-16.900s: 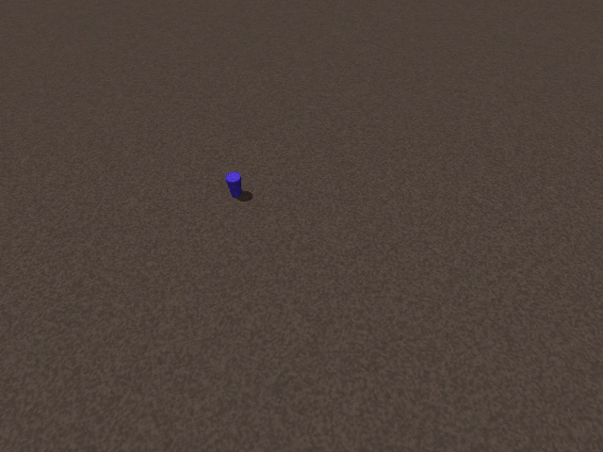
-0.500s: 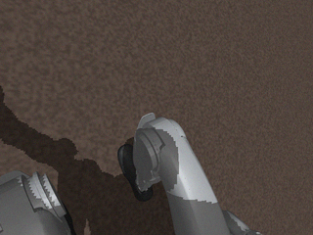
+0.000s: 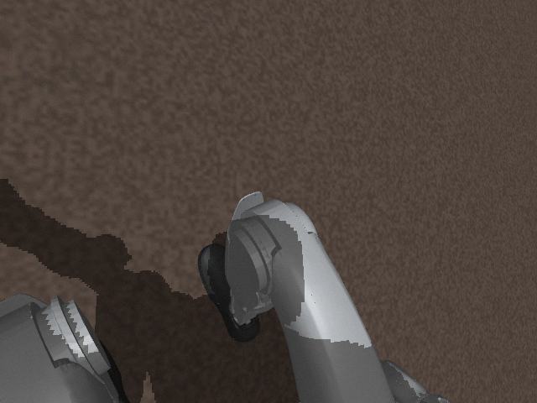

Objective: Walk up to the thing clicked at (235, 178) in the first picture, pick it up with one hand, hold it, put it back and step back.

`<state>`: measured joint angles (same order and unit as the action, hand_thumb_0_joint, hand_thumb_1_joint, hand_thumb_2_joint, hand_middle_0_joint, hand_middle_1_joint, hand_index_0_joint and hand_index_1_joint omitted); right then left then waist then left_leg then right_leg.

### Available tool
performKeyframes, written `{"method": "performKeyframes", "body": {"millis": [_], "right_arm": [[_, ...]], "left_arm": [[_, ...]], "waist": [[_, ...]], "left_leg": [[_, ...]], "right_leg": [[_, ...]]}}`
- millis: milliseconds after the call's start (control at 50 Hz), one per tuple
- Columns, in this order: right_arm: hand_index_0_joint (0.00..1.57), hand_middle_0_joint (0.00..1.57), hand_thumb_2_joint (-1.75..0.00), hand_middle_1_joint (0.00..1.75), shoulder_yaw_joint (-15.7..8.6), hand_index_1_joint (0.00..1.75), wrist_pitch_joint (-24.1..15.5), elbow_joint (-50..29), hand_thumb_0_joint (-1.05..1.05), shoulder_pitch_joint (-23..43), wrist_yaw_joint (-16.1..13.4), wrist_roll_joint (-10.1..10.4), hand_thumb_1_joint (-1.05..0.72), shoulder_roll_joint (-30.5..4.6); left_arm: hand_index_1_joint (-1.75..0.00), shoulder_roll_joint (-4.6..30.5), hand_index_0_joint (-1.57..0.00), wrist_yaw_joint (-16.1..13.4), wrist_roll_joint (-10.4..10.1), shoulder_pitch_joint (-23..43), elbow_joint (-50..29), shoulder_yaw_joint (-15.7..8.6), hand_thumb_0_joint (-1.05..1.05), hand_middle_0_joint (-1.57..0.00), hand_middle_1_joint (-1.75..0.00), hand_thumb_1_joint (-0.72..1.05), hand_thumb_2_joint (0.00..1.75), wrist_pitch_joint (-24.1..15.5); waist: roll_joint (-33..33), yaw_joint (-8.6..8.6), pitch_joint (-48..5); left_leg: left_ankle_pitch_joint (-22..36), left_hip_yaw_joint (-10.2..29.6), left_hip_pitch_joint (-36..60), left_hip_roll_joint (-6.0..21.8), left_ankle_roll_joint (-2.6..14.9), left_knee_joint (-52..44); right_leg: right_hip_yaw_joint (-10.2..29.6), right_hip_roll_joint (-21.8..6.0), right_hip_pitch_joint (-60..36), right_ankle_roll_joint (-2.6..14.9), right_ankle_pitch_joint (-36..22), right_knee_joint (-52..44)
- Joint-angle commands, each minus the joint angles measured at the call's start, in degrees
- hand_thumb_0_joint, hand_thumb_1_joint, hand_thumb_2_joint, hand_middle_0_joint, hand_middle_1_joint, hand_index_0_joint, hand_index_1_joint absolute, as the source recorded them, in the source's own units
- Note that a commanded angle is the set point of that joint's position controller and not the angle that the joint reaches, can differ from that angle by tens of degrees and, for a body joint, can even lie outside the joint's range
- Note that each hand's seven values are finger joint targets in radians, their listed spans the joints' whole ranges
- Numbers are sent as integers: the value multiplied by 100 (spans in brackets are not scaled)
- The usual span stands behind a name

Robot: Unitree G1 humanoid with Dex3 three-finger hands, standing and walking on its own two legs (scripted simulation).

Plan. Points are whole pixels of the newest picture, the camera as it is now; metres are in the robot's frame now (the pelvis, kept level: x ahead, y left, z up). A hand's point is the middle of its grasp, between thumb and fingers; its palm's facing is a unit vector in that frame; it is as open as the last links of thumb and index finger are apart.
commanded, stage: settle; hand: left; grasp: from above
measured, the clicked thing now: out of the picture +0.52 +0.28 -0.27
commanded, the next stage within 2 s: lift in 0.82 s
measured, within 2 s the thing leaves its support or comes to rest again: leaves its support in 0.26 s
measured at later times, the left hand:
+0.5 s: hand out of the picture +0.52 +0.29 -0.18, palm faces -0.39 -0.10 -0.92, open 10.6 cm
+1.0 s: hand out of the picture +0.50 +0.29 -0.11, palm faces -0.42 -0.08 -0.90, open 10.5 cm
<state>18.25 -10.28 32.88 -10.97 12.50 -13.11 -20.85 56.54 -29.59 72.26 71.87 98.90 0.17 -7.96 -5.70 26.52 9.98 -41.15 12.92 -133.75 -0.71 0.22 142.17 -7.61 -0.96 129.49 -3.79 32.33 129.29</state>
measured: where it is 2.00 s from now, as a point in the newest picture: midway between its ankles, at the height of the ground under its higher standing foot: (178, 356)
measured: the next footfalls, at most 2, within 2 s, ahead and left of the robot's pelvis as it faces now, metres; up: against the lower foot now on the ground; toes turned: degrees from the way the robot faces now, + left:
none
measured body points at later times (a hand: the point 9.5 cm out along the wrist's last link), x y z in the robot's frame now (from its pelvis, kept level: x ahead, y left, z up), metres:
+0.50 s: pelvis +0.01 +0.00 +0.01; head +0.27 +0.11 +0.36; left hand +0.53 +0.29 -0.13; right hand +0.05 -0.27 -0.06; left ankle +0.06 +0.12 -0.29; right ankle +0.14 -0.13 -0.29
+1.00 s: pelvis +0.00 -0.01 +0.03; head +0.24 +0.08 +0.40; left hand +0.52 +0.29 -0.06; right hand +0.04 -0.29 -0.06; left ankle +0.06 +0.12 -0.29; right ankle +0.14 -0.13 -0.29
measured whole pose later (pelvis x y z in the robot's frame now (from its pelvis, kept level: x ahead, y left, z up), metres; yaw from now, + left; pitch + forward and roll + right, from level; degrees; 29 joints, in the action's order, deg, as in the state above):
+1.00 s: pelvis +0.00 -0.01 +0.03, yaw +6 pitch +35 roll -9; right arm 6.7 0.9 36.3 -12.6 6.1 -7.2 -18.5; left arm 43.0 -12.7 69.7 65.2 79.2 0.5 -6.5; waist 1.3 18.7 -1.6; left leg -38.5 7.7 -131.3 -1.2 -0.6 134.2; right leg -3.4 -2.5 129.6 -2.0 32.0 126.2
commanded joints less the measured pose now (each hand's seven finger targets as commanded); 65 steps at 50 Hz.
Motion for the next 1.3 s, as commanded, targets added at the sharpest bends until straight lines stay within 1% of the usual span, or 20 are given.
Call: {"method": "performKeyframes", "body": {"millis": [0, 60, 80, 120, 140, 220, 240, 260, 280, 300, 360, 480, 640, 840, 920, 980, 1040, 1160, 1220, 1280], "right_arm": [[20, 20, -91, 30, -613, 30, 51, 223, 0, -1360, -76, 65, -92, -1847], [20, 20, -91, 30, -668, 30, 82, 252, 0, -1398, -63, 58, -92, -1830], [20, 20, -91, 30, -649, 30, 72, 248, 0, -1381, -40, 50, -92, -1804], [20, 20, -91, 30, -727, 30, 99, 260, 0, -1417, -62, 85, -92, -1826], [20, 20, -91, 30, -815, 30, 119, 312, 0, -1414, -74, 108, -92, -1841], [20, 20, -91, 30, -1049, 30, 177, 299, 0, -1479, -19, 158, -92, -1801], [20, 20, -91, 30, -1059, 30, 167, 283, 0, -1368, 7, 190, -92, -1694], [20, 20, -90, 30, -1134, 30, 172, 351, 0, -1438, 21, 203, -92, -1776], [20, 20, -90, 30, -1152, 30, 173, 313, 0, -1446, 46, 222, -92, -1719], [20, 20, -90, 30, -1237, 30, 237, 411, 0, -1556, 45, 257, -92, -1687], [20, 20, -90, 30, -1363, 30, 355, 387, 0, -1471, 78, 402, -91, -1550], [20, 20, -90, 30, -1546, 30, 656, 510, 0, -1534, -4, 478, -91, -1431], [20, 20, -90, 30, -1592, 30, 937, 377, 0, -1496, -332, 507, -91, -1325], [20, 20, -90, 30, -1602, 30, 1082, 329, 0, -1384, -677, 551, -91, -1220], [20, 20, -91, 30, -1647, 30, 1102, 320, 0, -1396, -728, 604, -92, -1178], [20, 20, -91, 30, -1702, 30, 1141, 312, 0, -1484, -751, 693, -92, -1129], [20, 20, -91, 30, -1803, 30, 1222, 360, 0, -1480, -800, 780, -92, -1109], [20, 20, -91, 30, -1969, 30, 1395, 311, 0, -1479, -892, 936, -92, -1082], [20, 20, -91, 30, -2006, 30, 1467, 268, 0, -1486, -933, 1021, -92, -986], [20, 20, -91, 30, -2049, 30, 1503, 210, 0, -1420, -997, 1068, -92, -958]], "left_arm": [[-120, 774, -62, -102, -70, 1615, -883, -88, 0, -58, -124, 19, 113, 8], [-120, 643, -62, -77, 11, 1529, -993, -108, 0, -57, -126, 21, 111, 60], [-119, 539, -62, -51, 1, 1505, -885, -56, 0, -57, -125, 22, 108, 74], [-121, 838, -63, -75, -22, 1678, -1342, -217, 0, -59, -126, 23, 111, 80], [-121, 1046, -63, -76, 31, 1725, -1696, -353, 0, -58, -126, 22, 113, 85], [-122, 721, -64, 11, 47, 1544, -2055, -412, 0, -58, -128, 24, 113, 179], [-123, 450, -63, 55, -19, 1855, -2405, -231, 0, -58, -129, 24, 112, 170], [-124, 724, -62, 78, 6, 1736, -2341, -478, 0, -56, -130, 23, 113, 208], [-124, 543, -62, 150, -17, 1609, -2344, -424, 0, -56, -131, 25, 113, 262], [-124, 668, -61, 173, -5, 1447, -2659, -506, 0, -55, -130, 22, 114, 315], [-127, 141, -62, 362, -120, 1534, -3028, -264, 0, -54, -135, 26, 113, 402], [-126, -391, -65, 866, -296, 1460, -2685, 3, 0, -54, -137, 32, 107, 588], [-129, -204, -73, 1434, -379, 1554, -2827, -51, 0, -62, -140, 42, 114, 342], [-132, 59, -70, 1406, -295, 1824, -2885, -136, 0, -62, -141, 38, 122, 126], [-128, 62, -64, 1405, -307, 1871, -3181, -109, 0, -56, -136, 20, 106, 159], [-125, -112, -60, 1441, -438, 1685, -3251, -100, 0, -52, -134, 13, 103, 305], [-125, -51, -61, 1579, -631, 1665, -3497, -164, 0, -52, -135, 21, 105, 470], [-125, -260, -68, 2021, -749, 1152, -4025, -111, 0, -59, -135, 29, 108, 583], [-129, -309, -72, 2192, -929, 1042, -4517, -117, 0, -64, -137, 36, 117, 565], [-129, -525, -73, 2330, -1016, 693, -4757, -37, 0, -64, -138, 37, 116, 533]], "waist": [[2958, 359, -3828], [3234, 325, -4062], [3122, 430, -3876], [3209, 265, -4008], [3617, 58, -4314], [3756, 0, -4746], [3836, 13, -4759], [3872, -24, -4743], [3703, -72, -4734], [3873, -247, -5181], [3985, -356, -5518], [3191, -314, -5133], [2472, -350, -5027], [2453, -516, -5117], [2755, -651, -5608], [2783, -704, -5818], [2826, -849, -6047], [2702, -1080, -5911], [2497, -1134, -6195], [2270, -1202, -5999]], "left_leg": [[1142, -493, 2604, 140, -7, -1658], [1563, -476, 3006, 158, -77, -1584], [1495, -502, 2884, 155, -58, -1530], [1363, -569, 2795, 122, -37, -1618], [1461, -565, 3059, 134, -97, -1727], [1677, -641, 3361, 118, -112, -1700], [1621, -658, 3365, 123, -113, -1692], [1682, -671, 3343, 106, -102, -1660], [1652, -695, 3270, 84, -84, -1683], [1853, -741, 3441, 87, -95, -1774], [2078, -774, 3607, 66, -104, -1808], [1686, -849, 3197, -4, -24, -2022], [1396, -1072, 2654, -101, 44, -2018], [922, -1165, 2616, -135, 62, -2210], [1059, -1171, 2977, -116, 47, -2364], [1248, -1195, 3175, -125, 58, -2504], [1363, -1215, 3345, -123, 61, -2647], [1298, -1199, 3627, -155, 50, -2975], [1373, -1245, 3779, -144, 106, -3122], [1357, -1185, 3907, -149, 97, -3307]], "right_leg": [[-649, 274, -2441, 511, -984, -943], [-674, 259, -2327, 549, -1285, -838], [-678, 269, -2271, 542, -1246, -849], [-614, 272, -2425, 550, -1170, -921], [-601, 252, -2358, 604, -1154, -858], [-568, 251, -2327, 635, -1302, -829], [-554, 250, -2213, 644, -1276, -812], [-558, 233, -2134, 650, -1292, -814], [-530, 223, -2101, 642, -1256, -819], [-497, 238, -2385, 654, -1386, -844], [-441, 222, -2149, 680, -1491, -773], [-343, 232, -2085, 671, -1168, -1008], [-151, 184, -2661, 652, -842, -1329], [-66, 173, -2591, 665, -324, -1529], [-45, 165, -2682, 664, -494, -1478], [-22, 136, -2819, 659, -729, -1536], [18, 125, -2804, 680, -816, -1572], [102, 74, -2733, 751, -610, -1862], [177, 61, -3081, 695, -714, -2078], [188, 55, -3117, 728, -624, -2287]]}}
